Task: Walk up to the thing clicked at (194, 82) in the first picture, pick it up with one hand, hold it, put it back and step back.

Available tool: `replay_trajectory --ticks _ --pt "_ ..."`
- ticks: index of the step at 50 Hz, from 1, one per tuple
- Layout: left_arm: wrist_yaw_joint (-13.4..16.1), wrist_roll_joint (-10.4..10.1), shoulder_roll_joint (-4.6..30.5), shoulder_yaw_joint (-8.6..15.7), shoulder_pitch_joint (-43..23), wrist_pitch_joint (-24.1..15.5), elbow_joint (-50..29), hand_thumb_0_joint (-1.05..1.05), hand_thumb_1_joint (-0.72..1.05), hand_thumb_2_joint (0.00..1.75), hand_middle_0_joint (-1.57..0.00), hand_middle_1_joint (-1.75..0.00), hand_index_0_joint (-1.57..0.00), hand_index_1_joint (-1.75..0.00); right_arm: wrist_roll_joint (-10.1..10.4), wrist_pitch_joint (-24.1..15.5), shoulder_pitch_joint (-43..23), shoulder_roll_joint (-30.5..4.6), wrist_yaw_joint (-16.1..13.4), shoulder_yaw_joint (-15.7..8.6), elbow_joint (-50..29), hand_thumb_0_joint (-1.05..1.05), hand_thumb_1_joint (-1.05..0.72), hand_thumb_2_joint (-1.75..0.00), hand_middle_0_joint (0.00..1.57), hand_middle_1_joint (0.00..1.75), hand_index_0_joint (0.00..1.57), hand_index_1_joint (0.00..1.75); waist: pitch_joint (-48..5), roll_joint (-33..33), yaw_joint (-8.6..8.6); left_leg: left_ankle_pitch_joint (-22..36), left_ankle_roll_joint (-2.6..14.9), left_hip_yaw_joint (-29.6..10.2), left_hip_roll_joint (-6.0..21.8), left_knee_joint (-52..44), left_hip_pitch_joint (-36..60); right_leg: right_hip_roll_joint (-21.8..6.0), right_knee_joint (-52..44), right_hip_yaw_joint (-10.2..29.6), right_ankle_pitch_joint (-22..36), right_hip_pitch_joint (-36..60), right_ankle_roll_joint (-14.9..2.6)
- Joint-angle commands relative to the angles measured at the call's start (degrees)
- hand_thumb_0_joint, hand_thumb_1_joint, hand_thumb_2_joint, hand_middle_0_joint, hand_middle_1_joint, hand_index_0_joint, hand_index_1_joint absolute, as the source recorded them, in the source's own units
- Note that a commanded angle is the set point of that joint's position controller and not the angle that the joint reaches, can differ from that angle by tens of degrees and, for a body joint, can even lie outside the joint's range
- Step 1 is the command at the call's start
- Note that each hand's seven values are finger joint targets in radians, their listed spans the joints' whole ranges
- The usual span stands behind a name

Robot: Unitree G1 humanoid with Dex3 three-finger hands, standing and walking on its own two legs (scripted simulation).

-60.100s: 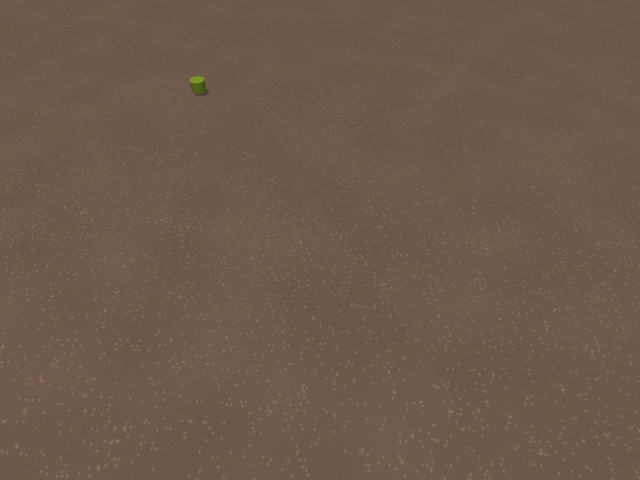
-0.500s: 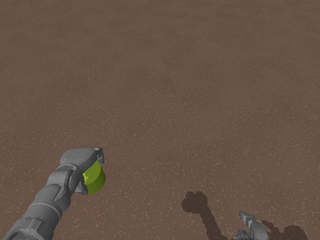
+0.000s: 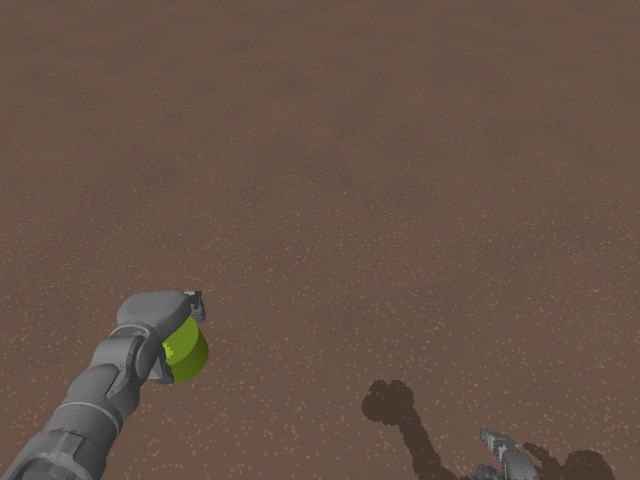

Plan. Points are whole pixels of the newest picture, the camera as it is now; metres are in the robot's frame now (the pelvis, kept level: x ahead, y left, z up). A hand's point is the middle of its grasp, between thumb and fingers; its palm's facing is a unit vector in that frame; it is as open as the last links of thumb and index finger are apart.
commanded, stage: crouch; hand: left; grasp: from above
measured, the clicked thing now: (174, 347) +0.31 +0.23 -0.07
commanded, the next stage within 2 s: lower in 1.96 s
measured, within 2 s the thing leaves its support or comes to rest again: neither
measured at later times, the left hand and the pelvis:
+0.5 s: hand (183, 367) +0.32 +0.25 -0.17, palm faces -0.42 +0.05 -0.91, open 10.9 cm; pelvis -0.03 +0.00 -0.08, yaw +1 degrees
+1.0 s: hand (208, 385) +0.39 +0.28 -0.42, palm faces -0.49 -0.01 -0.87, open 10.8 cm; pelvis -0.06 +0.01 -0.28, yaw -1 degrees
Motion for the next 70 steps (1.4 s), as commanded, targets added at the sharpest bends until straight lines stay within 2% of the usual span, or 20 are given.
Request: replay_trajectory --ticks 1,7,8,13,17,21,24,25,29,33,34,40,41,42,45,47,51,59,65,70 --pt "2.0 -0.1 11.1 5.4 -16.6 0.2 -8.7 0.00 0.47 0.97 -0.71 -1.14 -0.78 -1.07 -0.1 -2.3 -5.1 -7.6 -0.2 -2.6 -8.0 0.00 -0.89 -0.90 0.20 0.30 0.20 0.30 -12.7 -3.4 -0.19 10.2 1.02 -0.6 -2.0 -2.9 6.1 3.5 -3.8 -1.9 7.3 2.3 -2.02" --pt "3.2 1.3 12.1 6.7 -15.9 -2.9 -6.1 0.00 0.47 0.98 -0.74 -1.12 -0.80 -1.06 -0.3 -1.5 -4.3 -7.4 -0.2 -2.5 -8.4 0.00 -0.89 -0.90 0.20 0.30 0.20 0.30 -10.2 -4.3 -0.72 7.8 1.32 -0.4 -2.7 -1.8 3.2 3.0 -3.5 -1.5 5.5 -0.1 -1.87" --pt "4.1 1.7 11.4 6.3 -16.1 -3.4 -3.6 0.00 0.46 0.98 -0.73 -1.12 -0.79 -1.06 -0.5 -1.4 -4.1 -7.4 -0.1 -2.4 -8.0 0.00 -0.90 -0.90 0.20 0.30 0.20 0.30 -9.3 -5.6 -1.70 6.9 1.44 -0.4 -2.9 -1.1 2.2 2.8 -3.2 -1.4 4.9 -1.1 -1.72" --pt "10.9 4.7 12.5 7.7 -23.2 -6.4 2.6 0.00 0.43 0.94 -0.69 -1.15 -0.77 -1.07 -1.8 -1.3 -1.6 -7.9 0.5 -3.0 -5.7 0.00 -0.90 -0.90 0.20 0.30 0.20 0.30 -13.1 -3.6 -3.83 6.2 1.00 -0.7 -2.8 7.3 -4.0 2.7 4.4 -1.6 5.2 -9.2 -1.76" --pt "17.6 8.7 11.5 7.4 -28.3 -7.8 8.5 0.00 0.40 0.95 -0.68 -1.15 -0.75 -1.08 -3.3 -1.7 2.0 -9.0 1.8 -4.5 -4.0 0.00 -0.90 -0.90 0.20 0.30 0.20 0.30 -19.8 -1.2 -5.13 4.2 0.19 -1.5 -2.1 19.9 -13.7 2.8 16.0 -1.9 3.4 -21.6 -2.13" --pt "22.9 11.6 13.7 8.5 -35.3 -7.3 13.4 0.00 0.36 0.90 -0.63 -1.16 -0.71 -1.07 -3.8 -1.8 5.1 -9.8 2.7 -5.2 -3.6 0.00 -0.90 -0.90 0.20 0.30 0.20 0.30 -27.9 1.6 -6.04 2.3 0.44 -1.3 -1.9 30.5 -23.7 2.8 25.6 -1.7 1.6 -31.0 -2.38" --pt "24.4 11.9 14.7 8.7 -38.3 -5.9 21.2 0.00 0.32 0.89 -0.60 -1.14 -0.68 -1.06 -4.0 -2.2 6.5 -10.3 2.4 -5.3 -3.1 0.00 -0.90 -0.90 0.20 0.30 0.20 0.30 -27.4 0.0 -7.32 -2.4 0.80 -2.0 -1.9 35.1 -33.0 3.3 30.6 -2.4 -2.5 -37.6 -2.54" --pt "24.8 11.5 17.2 10.1 -41.6 -5.7 20.9 0.00 0.32 0.89 -0.60 -1.13 -0.68 -1.05 -4.1 -2.5 6.6 -10.4 2.3 -5.6 -2.9 0.00 -0.90 -0.90 0.20 0.30 0.20 0.30 -29.2 0.4 -7.02 -4.1 0.85 -2.1 -1.9 36.5 -35.4 3.4 32.1 -2.4 -4.0 -38.8 -2.60" --pt "24.6 10.2 18.1 10.7 -43.4 -4.9 25.9 0.00 0.26 0.86 -0.55 -1.13 -0.64 -1.04 -4.7 -4.0 8.0 -10.3 2.0 -5.5 -2.6 0.00 -0.90 -0.90 0.20 0.30 0.20 0.30 -34.8 2.2 -7.52 -8.7 1.01 -3.0 -1.9 43.4 -44.6 3.2 39.7 -2.7 -8.1 -45.7 -2.98" --pt "23.3 9.8 19.6 11.6 -46.7 -5.0 23.7 0.00 0.31 0.85 -0.59 -1.12 -0.68 -1.03 -5.3 -4.8 9.5 -10.7 2.0 -5.8 -2.1 0.00 -0.90 -0.90 0.20 0.30 0.20 0.30 -43.1 5.8 -8.26 -6.7 0.84 -4.3 -1.3 50.6 -47.3 3.0 48.2 -3.6 -7.2 -52.9 -3.57" --pt "23.1 10.2 22.0 12.9 -47.7 -5.2 22.9 0.00 0.28 0.87 -0.59 -1.11 -0.67 -1.03 -5.4 -4.8 9.7 -10.9 2.0 -5.9 -1.8 0.00 -0.90 -0.90 0.20 0.30 0.20 0.30 -44.2 6.6 -8.14 -7.0 0.76 -4.6 -1.2 51.9 -48.5 2.9 49.7 -3.8 -7.4 -54.2 -3.56" --pt "22.5 11.1 26.5 16.2 -50.5 -6.2 25.4 0.00 0.28 0.83 -0.59 -1.08 -0.67 -1.00 -6.0 -5.2 10.6 -11.4 2.4 -5.2 -1.9 0.00 -0.90 -0.90 0.20 0.30 0.20 0.30 -42.6 7.5 -9.76 -16.5 0.66 -7.2 -1.2 56.7 -57.2 2.7 57.1 -4.9 -15.4 -66.2 -3.87" --pt "22.3 11.3 26.1 16.4 -47.3 -6.2 29.3 0.00 0.29 0.81 -0.59 -1.06 -0.67 -0.98 -6.1 -5.3 10.7 -11.6 2.8 -5.1 -1.8 0.00 -0.90 -0.90 0.20 0.30 0.20 0.30 -40.6 5.6 -9.98 -17.5 0.79 -7.9 -1.1 58.0 -58.5 2.6 58.1 -5.2 -16.5 -69.0 -3.78" --pt "22.0 11.0 24.3 15.5 -48.7 -6.8 28.8 0.00 0.31 0.79 -0.60 -1.05 -0.68 -0.96 -6.3 -5.6 11.0 -11.6 3.2 -5.0 -1.6 0.00 -0.90 -0.90 0.20 0.30 0.20 0.30 -40.7 6.2 -11.04 -17.4 0.83 -8.1 -1.1 59.5 -59.8 2.5 59.5 -5.3 -16.5 -71.1 -3.83" --pt "21.7 12.0 28.0 17.3 -51.2 -8.4 27.7 0.00 0.35 0.79 -0.64 -1.03 -0.72 -0.94 -6.7 -6.2 11.5 -12.1 4.0 -4.6 -1.0 0.00 -0.90 -0.90 0.20 0.30 0.20 0.30 -43.5 7.0 -11.32 -17.9 1.02 -8.4 -1.4 63.5 -63.2 2.3 63.2 -5.6 -16.7 -74.0 -3.73" --pt "21.6 12.1 27.7 17.3 -52.4 -9.4 27.8 0.00 0.42 0.80 -0.67 -1.05 -0.76 -0.96 -7.2 -6.7 11.7 -12.6 4.8 -4.2 -0.6 0.00 -0.90 -0.90 0.20 0.30 0.20 0.30 -45.2 8.2 -12.07 -15.4 0.98 -8.8 -1.2 66.6 -63.1 2.0 66.0 -5.9 -15.4 -77.2 -3.68" --pt "23.0 13.9 31.9 19.5 -57.6 -11.4 24.7 0.00 0.44 0.83 -0.73 -1.01 -0.80 -0.94 -8.2 -7.2 13.1 -13.4 5.9 -3.8 0.0 0.00 -0.91 -0.90 0.20 0.30 0.20 0.30 -51.3 12.8 -12.30 -9.5 0.83 -8.2 -1.1 72.2 -61.2 1.9 70.7 -6.0 -11.6 -79.5 -3.73" --pt "24.2 16.3 34.1 20.5 -60.3 -11.0 27.8 0.00 0.44 0.89 -0.77 -0.98 -0.82 -0.93 -9.4 -7.1 13.6 -13.9 7.9 -3.1 0.7 0.00 -0.92 -0.90 0.20 0.30 0.20 0.30 -50.3 17.9 -13.12 -7.6 0.68 -6.7 -1.1 78.6 -64.3 1.9 76.3 -6.6 -10.6 -84.7 -3.81" --pt "22.4 15.4 35.6 20.6 -62.0 -10.6 30.5 0.00 0.50 0.94 -0.79 -1.04 -0.85 -0.99 -9.9 -6.6 13.6 -14.7 9.2 -2.9 0.3 0.00 -0.91 -0.90 0.20 0.30 0.20 0.30 -47.4 15.3 -15.09 -9.0 1.30 -6.5 -1.1 83.1 -71.3 2.1 79.5 -7.3 -10.3 -85.5 -3.40" --pt "20.7 15.5 38.8 21.3 -61.4 -11.2 33.7 0.00 0.51 0.91 -0.79 -1.04 -0.85 -0.97 -10.0 -6.0 13.3 -15.2 9.8 -2.3 -0.1 0.00 -0.91 -0.90 0.20 0.30 0.20 0.30 -44.9 13.9 -15.02 -11.0 1.56 -6.3 -1.2 86.0 -75.8 2.3 81.9 -7.2 -11.2 -86.9 -3.32"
